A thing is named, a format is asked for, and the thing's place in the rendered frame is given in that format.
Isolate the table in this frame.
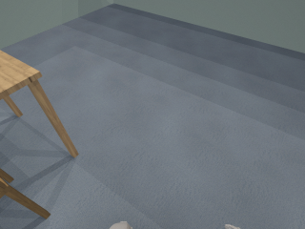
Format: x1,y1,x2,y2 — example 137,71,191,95
0,50,79,158

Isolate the chair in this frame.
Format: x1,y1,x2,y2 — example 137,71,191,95
0,168,51,219

